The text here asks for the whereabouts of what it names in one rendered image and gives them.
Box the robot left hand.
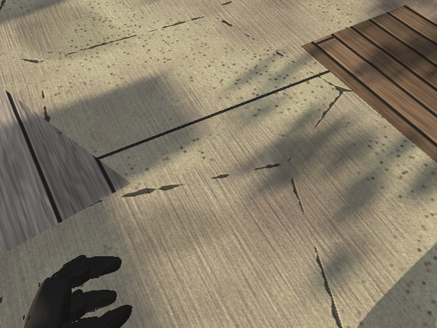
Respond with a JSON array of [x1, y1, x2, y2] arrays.
[[23, 255, 132, 328]]

